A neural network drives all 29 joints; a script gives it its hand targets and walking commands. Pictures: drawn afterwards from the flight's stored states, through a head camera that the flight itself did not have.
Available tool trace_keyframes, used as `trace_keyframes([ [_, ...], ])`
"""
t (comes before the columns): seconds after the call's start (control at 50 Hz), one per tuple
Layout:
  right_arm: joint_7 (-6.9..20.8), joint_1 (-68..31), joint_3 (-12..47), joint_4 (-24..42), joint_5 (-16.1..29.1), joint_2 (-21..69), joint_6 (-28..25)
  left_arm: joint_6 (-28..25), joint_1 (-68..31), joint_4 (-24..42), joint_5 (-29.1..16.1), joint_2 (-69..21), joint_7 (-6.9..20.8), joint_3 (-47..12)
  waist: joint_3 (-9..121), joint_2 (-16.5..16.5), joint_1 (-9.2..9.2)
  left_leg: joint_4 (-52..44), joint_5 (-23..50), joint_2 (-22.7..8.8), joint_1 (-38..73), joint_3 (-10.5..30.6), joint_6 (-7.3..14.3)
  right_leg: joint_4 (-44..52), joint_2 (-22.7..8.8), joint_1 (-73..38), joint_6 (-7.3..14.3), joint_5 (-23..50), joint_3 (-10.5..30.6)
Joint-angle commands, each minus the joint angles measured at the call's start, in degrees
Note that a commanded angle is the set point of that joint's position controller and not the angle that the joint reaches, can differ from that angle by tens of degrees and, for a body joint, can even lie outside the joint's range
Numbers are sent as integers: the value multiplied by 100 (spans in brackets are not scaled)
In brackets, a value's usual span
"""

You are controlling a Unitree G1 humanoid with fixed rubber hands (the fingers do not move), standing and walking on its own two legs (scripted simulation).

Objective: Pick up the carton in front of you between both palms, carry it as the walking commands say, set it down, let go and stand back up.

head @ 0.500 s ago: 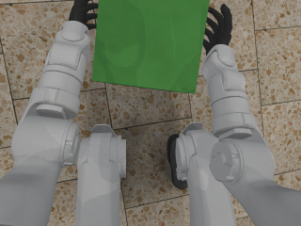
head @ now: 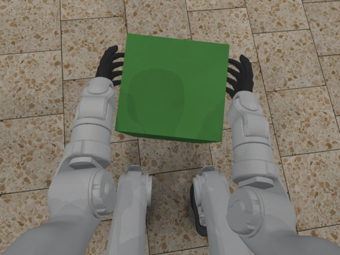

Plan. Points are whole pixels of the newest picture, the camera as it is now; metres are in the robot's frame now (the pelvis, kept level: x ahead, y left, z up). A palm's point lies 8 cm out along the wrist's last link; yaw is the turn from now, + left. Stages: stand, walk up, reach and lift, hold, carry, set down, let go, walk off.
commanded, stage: reach and lift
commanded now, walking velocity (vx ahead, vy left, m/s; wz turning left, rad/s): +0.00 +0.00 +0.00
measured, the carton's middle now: (171, 100) +0.48 +0.01 -0.14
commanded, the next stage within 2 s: none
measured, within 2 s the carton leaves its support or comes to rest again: neither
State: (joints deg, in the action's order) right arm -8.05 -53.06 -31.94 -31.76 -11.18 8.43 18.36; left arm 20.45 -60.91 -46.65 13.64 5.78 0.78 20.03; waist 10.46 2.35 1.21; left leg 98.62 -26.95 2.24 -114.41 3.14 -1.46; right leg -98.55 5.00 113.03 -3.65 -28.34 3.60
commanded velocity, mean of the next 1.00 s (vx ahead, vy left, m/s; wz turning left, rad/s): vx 0.00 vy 0.00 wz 0.00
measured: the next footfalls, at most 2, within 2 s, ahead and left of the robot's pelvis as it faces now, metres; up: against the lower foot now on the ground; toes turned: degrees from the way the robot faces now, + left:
none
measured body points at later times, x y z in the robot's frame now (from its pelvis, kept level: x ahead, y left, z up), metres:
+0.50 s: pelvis +0.05 +0.00 +0.13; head +0.19 +0.02 +0.56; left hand +0.45 +0.16 +0.09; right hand +0.45 -0.14 +0.10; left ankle +0.11 +0.12 -0.47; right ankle +0.11 -0.13 -0.47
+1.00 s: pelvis +0.09 +0.00 +0.25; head +0.11 +0.00 +0.70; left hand +0.41 +0.16 +0.24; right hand +0.42 -0.14 +0.25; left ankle +0.11 +0.12 -0.47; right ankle +0.11 -0.13 -0.47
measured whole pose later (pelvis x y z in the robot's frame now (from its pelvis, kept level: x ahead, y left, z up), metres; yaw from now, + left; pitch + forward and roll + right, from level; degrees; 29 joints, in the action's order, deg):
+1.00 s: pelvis +0.09 +0.00 +0.25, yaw +2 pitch +8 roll +0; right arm -2.4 -19.0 -18.5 -26.2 -13.7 9.8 24.2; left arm 27.2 -17.9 -26.4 13.9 -8.1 -2.1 16.0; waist 7.3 1.0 0.4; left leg 37.5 -16.0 1.4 -29.9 3.9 -0.8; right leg -38.2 1.6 29.0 -0.7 -17.6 4.4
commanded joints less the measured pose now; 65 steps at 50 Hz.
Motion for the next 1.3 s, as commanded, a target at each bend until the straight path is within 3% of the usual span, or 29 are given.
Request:
trace_keyframes([
  [0.0, 1545, -3725, 3798, -438, 957, 5821, 155, -191, -3126, 563, -1086, -6193, 1360, -2601, 6006, -334, -193, -1194, 1068, 682, 4042, -701, 134, 1187, 625, -3176, 12, 944, -793],
  [0.1, 1579, -3168, 4124, -321, 1074, 5893, 198, -92, -2750, 964, -1318, -6528, 1314, -3091, 5870, -573, -111, -1572, 1215, 707, 4711, -616, 38, 1548, 631, -3552, 82, 1047, -745],
  [0.2, 1647, -2651, 4192, -384, 1060, 5916, 211, -64, -2230, 997, -1313, -6763, 1242, -3196, 5313, -669, -83, -2061, 1163, 702, 5212, -480, 10, 1999, 628, -3875, 144, 971, -650],
  [0.48, 1838, -1191, 4036, -702, 689, 5997, 156, -159, -841, 1069, -997, -6968, 1159, -3088, 3930, -395, -79, -3647, 1412, 601, 6728, -129, 106, 3608, 472, -5403, 249, 1178, -301],
  [0.7, 1945, -63, 4385, -501, 592, 6046, 213, -128, 127, 1537, -961, -7023, 1193, -3430, 3056, -366, -84, -4996, 1918, 494, 8197, 48, 131, 5011, 289, -7298, 331, 1822, 3],
  [1.0, 2106, 1374, 4764, 140, 708, 6026, 968, 635, 1323, 2520, -1157, -6919, 1226, -3871, 1540, -232, -109, -6866, 2827, 345, 10336, 128, 132, 6893, 44, -9793, 291, 2961, 138],
  [1.06, 2155, 1491, 4784, 320, 736, 5961, 1213, 892, 1456, 2750, -1178, -6855, 1241, -3905, 1085, -200, -118, -7225, 2767, 308, 10638, 118, 127, 7268, 16, -10132, 293, 2915, 139],
  [1.16, 2235, 1468, 4394, 221, 560, 5768, 1513, 1219, 1528, 2602, -1033, -6759, 1296, -3482, 171, -141, -135, -7630, 2042, 294, 10759, 72, 173, 7686, -30, -10182, 360, 2212, 125],
  [1.28, 2334, 803, 4075, 82, 427, 5844, 1492, 1204, 800, 2496, -915, -6825, 1424, -3210, 69, -149, -112, -7627, 1487, 272, 10754, -8, 209, 7716, -82, -10162, 405, 1631, 81],
])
